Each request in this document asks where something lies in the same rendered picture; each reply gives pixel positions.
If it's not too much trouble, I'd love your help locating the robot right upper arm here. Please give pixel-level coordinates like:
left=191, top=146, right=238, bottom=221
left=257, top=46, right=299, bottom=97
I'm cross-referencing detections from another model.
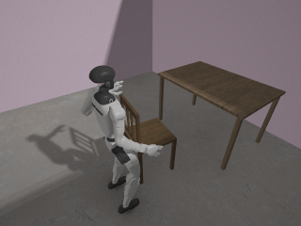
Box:
left=109, top=104, right=127, bottom=147

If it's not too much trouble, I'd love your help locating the chair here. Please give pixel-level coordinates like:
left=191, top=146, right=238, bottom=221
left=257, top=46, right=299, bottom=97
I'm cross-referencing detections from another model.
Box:
left=119, top=94, right=177, bottom=184

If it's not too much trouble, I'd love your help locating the robot right hand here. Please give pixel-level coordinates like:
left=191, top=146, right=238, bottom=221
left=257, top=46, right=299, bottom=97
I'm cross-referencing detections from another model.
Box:
left=146, top=144, right=164, bottom=157

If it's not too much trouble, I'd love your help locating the table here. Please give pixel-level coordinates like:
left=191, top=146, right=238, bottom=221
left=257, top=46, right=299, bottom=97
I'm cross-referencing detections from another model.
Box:
left=157, top=61, right=286, bottom=170

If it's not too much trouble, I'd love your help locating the robot right foot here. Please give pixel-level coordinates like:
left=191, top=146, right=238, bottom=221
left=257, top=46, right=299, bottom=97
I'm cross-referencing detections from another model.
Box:
left=118, top=198, right=140, bottom=214

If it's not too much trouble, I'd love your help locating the right robot shin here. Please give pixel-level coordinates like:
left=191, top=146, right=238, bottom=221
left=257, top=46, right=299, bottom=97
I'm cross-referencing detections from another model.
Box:
left=123, top=177, right=140, bottom=208

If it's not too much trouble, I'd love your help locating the right robot forearm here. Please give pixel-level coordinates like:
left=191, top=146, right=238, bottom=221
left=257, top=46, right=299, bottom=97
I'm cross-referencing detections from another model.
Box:
left=119, top=137, right=149, bottom=153

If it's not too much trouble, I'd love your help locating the robot left hand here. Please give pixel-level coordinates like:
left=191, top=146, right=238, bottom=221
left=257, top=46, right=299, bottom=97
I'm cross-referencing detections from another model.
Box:
left=108, top=81, right=123, bottom=97

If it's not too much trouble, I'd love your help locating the robot left upper arm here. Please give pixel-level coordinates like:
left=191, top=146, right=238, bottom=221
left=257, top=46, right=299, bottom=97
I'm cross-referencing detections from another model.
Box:
left=80, top=88, right=99, bottom=116

